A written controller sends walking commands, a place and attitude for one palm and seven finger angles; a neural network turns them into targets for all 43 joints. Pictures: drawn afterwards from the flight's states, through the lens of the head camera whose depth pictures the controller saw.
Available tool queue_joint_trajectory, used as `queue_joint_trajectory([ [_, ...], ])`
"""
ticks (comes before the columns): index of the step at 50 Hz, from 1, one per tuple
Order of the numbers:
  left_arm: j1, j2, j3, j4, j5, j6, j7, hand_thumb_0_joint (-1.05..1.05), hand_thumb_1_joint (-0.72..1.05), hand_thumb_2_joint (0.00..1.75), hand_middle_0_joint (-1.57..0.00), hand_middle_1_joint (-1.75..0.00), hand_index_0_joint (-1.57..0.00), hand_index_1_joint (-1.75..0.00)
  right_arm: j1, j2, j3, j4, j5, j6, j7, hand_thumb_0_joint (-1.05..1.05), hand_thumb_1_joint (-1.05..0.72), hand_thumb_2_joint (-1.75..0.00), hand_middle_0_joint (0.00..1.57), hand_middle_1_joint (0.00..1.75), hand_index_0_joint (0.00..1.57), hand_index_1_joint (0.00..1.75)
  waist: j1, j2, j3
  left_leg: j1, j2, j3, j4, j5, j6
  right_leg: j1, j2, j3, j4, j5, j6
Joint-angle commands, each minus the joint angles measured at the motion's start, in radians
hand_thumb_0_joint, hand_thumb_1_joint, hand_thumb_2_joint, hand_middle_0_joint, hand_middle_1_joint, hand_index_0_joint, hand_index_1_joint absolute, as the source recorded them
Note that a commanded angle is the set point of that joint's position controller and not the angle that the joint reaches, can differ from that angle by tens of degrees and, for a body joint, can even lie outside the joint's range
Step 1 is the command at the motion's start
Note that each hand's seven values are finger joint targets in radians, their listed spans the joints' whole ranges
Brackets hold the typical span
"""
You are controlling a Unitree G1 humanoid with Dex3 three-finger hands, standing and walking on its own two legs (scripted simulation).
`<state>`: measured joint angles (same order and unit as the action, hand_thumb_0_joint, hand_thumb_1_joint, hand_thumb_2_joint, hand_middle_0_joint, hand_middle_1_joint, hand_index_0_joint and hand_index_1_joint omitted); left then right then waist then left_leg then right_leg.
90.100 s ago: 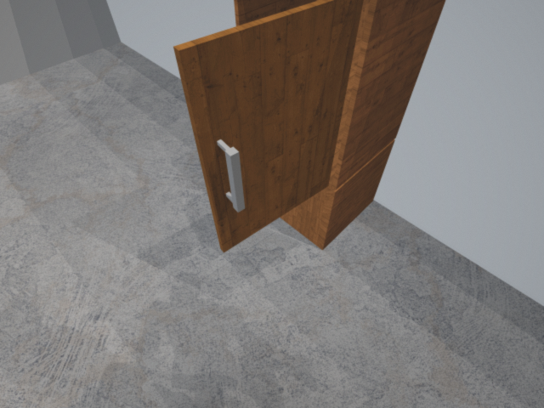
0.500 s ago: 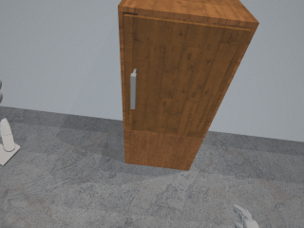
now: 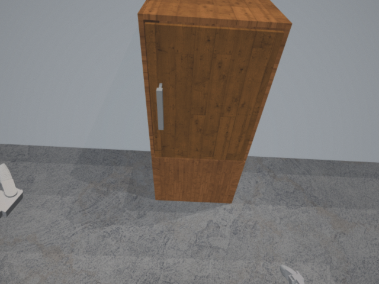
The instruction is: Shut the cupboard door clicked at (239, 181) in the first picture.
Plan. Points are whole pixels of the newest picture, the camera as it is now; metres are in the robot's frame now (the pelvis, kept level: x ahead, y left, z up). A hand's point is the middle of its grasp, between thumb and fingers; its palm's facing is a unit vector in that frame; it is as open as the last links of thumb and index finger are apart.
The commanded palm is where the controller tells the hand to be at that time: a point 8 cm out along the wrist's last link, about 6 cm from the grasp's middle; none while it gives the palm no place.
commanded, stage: stop stepping back and stand still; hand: left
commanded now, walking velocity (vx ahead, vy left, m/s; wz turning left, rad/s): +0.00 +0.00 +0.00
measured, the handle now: (160, 107) +0.73 +0.13 -0.03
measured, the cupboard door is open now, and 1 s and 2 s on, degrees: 0 0 0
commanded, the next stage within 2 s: let the arm hang, fingers relaxed in 0.28 s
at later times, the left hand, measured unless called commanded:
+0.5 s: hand (51, 249) +0.19 +0.28 +0.01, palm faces +0.18 -0.88 -0.43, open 7.4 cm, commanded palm none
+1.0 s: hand out of the picture -0.14 +0.21 -0.17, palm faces +0.08 -0.98 -0.20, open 7.3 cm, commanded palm none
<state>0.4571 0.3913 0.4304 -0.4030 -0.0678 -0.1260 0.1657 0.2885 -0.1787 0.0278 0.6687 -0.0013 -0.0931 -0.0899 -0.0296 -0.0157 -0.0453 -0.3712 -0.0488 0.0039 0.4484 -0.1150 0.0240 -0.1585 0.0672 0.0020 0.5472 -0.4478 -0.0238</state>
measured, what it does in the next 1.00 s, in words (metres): steps on the spot: left foot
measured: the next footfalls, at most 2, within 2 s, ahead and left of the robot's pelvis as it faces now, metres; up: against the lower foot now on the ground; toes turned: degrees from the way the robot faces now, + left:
left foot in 0.22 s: +0.09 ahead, +0.12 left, +0.00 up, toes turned +0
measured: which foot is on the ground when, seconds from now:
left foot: down 0.00-0.06, up 0.08-0.20, down 0.22-1.00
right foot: down 0.00-1.00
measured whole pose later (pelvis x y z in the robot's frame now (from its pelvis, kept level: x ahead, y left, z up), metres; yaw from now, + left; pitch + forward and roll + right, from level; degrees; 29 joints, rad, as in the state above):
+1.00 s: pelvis -0.03 +0.03 +0.00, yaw +2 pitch -2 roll -1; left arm 0.44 0.18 0.01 1.18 0.01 0.03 0.02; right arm 0.33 -0.15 0.01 1.11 -0.01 0.03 -0.04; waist 0.01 0.01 0.05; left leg -0.29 -0.04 -0.03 0.43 -0.11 0.04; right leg -0.14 0.02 -0.02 0.43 -0.25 -0.01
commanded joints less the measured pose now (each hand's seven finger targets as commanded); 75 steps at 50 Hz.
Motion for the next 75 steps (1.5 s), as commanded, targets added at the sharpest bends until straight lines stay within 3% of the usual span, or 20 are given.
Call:
queue_joint_trajectory([
  [1,0.091,0.223,0.104,-0.349,0.013,-0.097,-0.004,0.0,0.9,0.9,-0.2,-0.3,-0.2,-0.3,-0.137,-0.13,-0.058,-0.194,-0.01,-0.054,0.021,0.0,-0.9,-0.9,0.2,0.3,0.2,0.3,0.029,0.085,-0.083,-0.034,0.071,-0.062,-0.095,-0.333,-0.064,0.093,-0.085,0.054,-0.235,0.013,-0.053],
  [3,0.114,0.234,0.13,-0.355,0.004,-0.095,0.008,0.0,0.9,0.9,-0.2,-0.3,-0.2,-0.3,-0.125,-0.139,-0.078,-0.173,-0.01,-0.037,0.025,0.0,-0.9,-0.9,0.2,0.3,0.2,0.3,0.018,-0.097,-0.053,0.082,0.034,-0.039,0.284,-0.187,-0.052,-0.198,-0.287,0.311,-0.375,-0.201,-0.163],
  [4,0.112,0.223,0.131,-0.333,0.004,-0.088,0.017,0.0,0.9,0.9,-0.2,-0.3,-0.2,-0.3,-0.113,-0.141,-0.077,-0.162,-0.009,-0.021,0.027,0.0,-0.9,-0.9,0.2,0.3,0.2,0.3,0.01,-0.104,-0.003,0.024,0.049,-0.048,0.357,-0.173,-0.049,-0.234,-0.331,0.335,-0.38,-0.207,-0.193],
  [6,0.06,0.201,0.117,-0.253,0.005,-0.09,0.033,0.0,0.9,0.9,-0.2,-0.3,-0.2,-0.3,-0.116,-0.134,-0.063,-0.158,-0.001,-0.011,0.019,0.0,-0.9,-0.9,0.2,0.3,0.2,0.3,-0.008,-0.035,0.068,-0.012,0.087,-0.073,0.293,-0.19,-0.036,-0.227,-0.312,0.288,-0.327,-0.11,-0.161],
  [8,0.007,0.202,0.104,-0.196,0.016,-0.098,0.038,0.0,0.9,0.9,-0.2,-0.3,-0.2,-0.3,-0.119,-0.142,-0.057,-0.145,0.003,-0.021,0.005,0.0,-0.9,-0.9,0.2,0.3,0.2,0.3,-0.004,0.034,0.085,0.067,0.096,-0.065,0.091,-0.122,-0.014,-0.194,-0.219,0.183,-0.244,0.023,-0.082],
  [11,-0.042,0.204,0.083,-0.171,0.018,-0.109,0.026,0.0,0.9,0.9,-0.2,-0.3,-0.2,-0.3,-0.136,-0.172,-0.072,-0.151,0.018,-0.046,-0.011,0.0,-0.9,-0.9,0.2,0.3,0.2,0.3,0.017,0.029,0.056,0.147,0.141,-0.101,0.022,0.025,0.007,-0.129,-0.123,0.12,-0.183,0.24,0.0],
  [13,-0.007,0.18,0.063,-0.17,0.016,-0.108,0.008,0.0,0.9,0.9,-0.2,-0.3,-0.2,-0.3,-0.136,-0.151,-0.055,-0.156,0.013,-0.044,-0.006,0.0,-0.9,-0.9,0.2,0.3,0.2,0.3,0.013,0.09,0.044,0.126,0.152,-0.142,-0.044,-0.043,0.018,-0.107,-0.093,0.075,-0.159,0.204,0.012],
  [15,-0.088,0.206,0.068,-0.248,0.022,-0.123,0.006,0.0,0.9,0.9,-0.2,-0.3,-0.2,-0.3,-0.156,-0.154,-0.054,-0.16,0.012,-0.061,-0.008,0.0,-0.9,-0.9,0.2,0.3,0.2,0.3,0.019,0.088,0.041,0.081,0.162,-0.173,-0.114,-0.134,0.025,-0.053,-0.071,0.052,-0.149,0.188,0.028],
  [18,-0.045,0.186,0.061,-0.265,0.026,-0.133,0.011,0.0,0.9,0.9,-0.2,-0.3,-0.2,-0.3,-0.154,-0.151,-0.054,-0.171,0.01,-0.075,-0.001,0.0,-0.9,-0.9,0.2,0.3,0.2,0.3,0.024,0.103,-0.004,0.076,0.151,-0.157,-0.135,-0.192,0.024,0.004,-0.074,0.052,-0.165,0.195,0.023],
  [19,-0.024,0.005,-0.318,0.558,0.107,0.026,-0.138,0.0,0.9,0.9,-0.2,-0.3,-0.2,-0.3,-0.222,-0.331,-0.103,0.045,0.003,-0.108,0.087,0.0,-0.9,-0.9,0.2,0.3,0.2,0.3,0.018,0.097,0.085,-0.032,0.152,-0.165,0.055,0.167,0.028,-0.081,-0.142,0.015,-0.035,0.41,-0.003],
  [20,-0.007,-0.014,-0.304,0.595,0.106,0.104,-0.16,0.0,0.9,0.9,-0.2,-0.3,-0.2,-0.3,-0.133,-0.273,-0.109,0.071,0.002,-0.057,0.086,0.0,-0.9,-0.9,0.2,0.3,0.2,0.3,0.025,0.036,-0.034,0.094,0.144,-0.093,0.084,0.282,0.011,-0.06,-0.156,0.064,-0.062,0.457,-0.011],
  [21,-0.043,-0.031,-0.319,0.614,0.097,0.114,-0.164,0.0,0.9,0.9,-0.2,-0.3,-0.2,-0.3,-0.1,-0.258,-0.102,0.063,-0.006,-0.03,0.084,0.0,-0.9,-0.9,0.2,0.3,0.2,0.3,0.028,0.009,-0.077,0.108,0.154,-0.112,0.109,0.274,0.017,-0.069,-0.155,0.051,-0.045,0.416,-0.024],
  [24,-0.134,0.009,-0.336,0.759,0.098,0.113,-0.168,0.0,0.9,0.9,-0.2,-0.3,-0.2,-0.3,-0.129,-0.272,-0.083,0.064,-0.013,0.012,0.08,0.0,-0.9,-0.9,0.2,0.3,0.2,0.3,0.033,-0.134,-0.074,0.076,0.154,-0.166,0.104,0.256,0.04,-0.047,-0.146,0.058,-0.037,0.367,-0.035],
  [26,-0.178,0.007,-0.357,0.88,0.093,0.123,-0.164,0.0,0.9,0.9,-0.2,-0.3,-0.2,-0.3,-0.139,-0.251,-0.07,0.086,-0.015,0.036,0.08,0.0,-0.9,-0.9,0.2,0.3,0.2,0.3,0.027,-0.112,-0.041,0.076,0.139,-0.17,0.078,0.2,0.034,-0.065,-0.156,0.078,-0.057,0.313,-0.044],
  [34,-0.146,-0.065,-0.389,1.295,0.085,0.138,-0.152,0.0,0.9,0.9,-0.2,-0.3,-0.2,-0.3,-0.107,-0.147,-0.039,0.238,-0.025,0.098,0.062,0.0,-0.9,-0.9,0.2,0.3,0.2,0.3,0.024,0.152,0.062,0.096,0.105,-0.16,-0.07,-0.148,0.011,-0.082,-0.147,0.109,-0.209,0.082,-0.041],
  [37,-0.099,-0.084,-0.395,1.382,0.083,0.136,-0.152,0.0,0.9,0.9,-0.2,-0.3,-0.2,-0.3,-0.061,-0.134,-0.043,0.285,-0.02,0.102,0.056,0.0,-0.9,-0.9,0.2,0.3,0.2,0.3,0.025,0.178,0.061,0.108,0.114,-0.172,-0.1,-0.2,0.015,-0.065,-0.14,0.096,-0.227,0.091,-0.039],
  [41,-0.055,-0.108,-0.407,1.467,0.082,0.132,-0.149,0.0,0.9,0.9,-0.2,-0.3,-0.2,-0.3,0.001,-0.125,-0.05,0.338,-0.013,0.104,0.049,0.0,-0.9,-0.9,0.2,0.3,0.2,0.3,0.022,0.074,0.093,0.115,0.127,-0.181,-0.123,-0.223,0.021,-0.077,-0.133,0.082,-0.241,0.084,-0.035],
  [48,0.016,-0.148,-0.413,1.542,0.083,0.134,-0.14,0.0,0.9,0.9,-0.2,-0.3,-0.2,-0.3,0.065,-0.094,-0.051,0.398,-0.014,0.108,0.045,0.0,-0.9,-0.9,0.2,0.3,0.2,0.3,0.026,0.005,0.131,0.086,0.131,-0.195,-0.159,-0.284,0.03,-0.089,-0.125,0.067,-0.228,0.045,-0.029],
  [59,0.044,-0.183,-0.404,1.548,0.089,0.138,-0.129,0.0,0.9,0.9,-0.2,-0.3,-0.2,-0.3,0.099,-0.049,-0.054,0.42,-0.019,0.109,0.046,0.0,-0.9,-0.9,0.2,0.3,0.2,0.3,0.035,0.032,0.178,0.019,0.127,-0.205,-0.198,-0.353,0.035,-0.109,-0.113,0.059,-0.188,0.033,-0.022],
  [75,-0.009,-0.186,-0.402,1.524,0.082,0.121,-0.127,0.0,0.9,0.9,-0.2,-0.3,-0.2,-0.3,0.098,-0.027,-0.045,0.418,-0.014,0.098,0.046,0.0,-0.9,-0.9,0.2,0.3,0.2,0.3,0.024,0.016,0.164,0.118,0.103,-0.137,-0.094,-0.109,0.019,-0.125,-0.146,0.078,-0.243,0.094,-0.034],
])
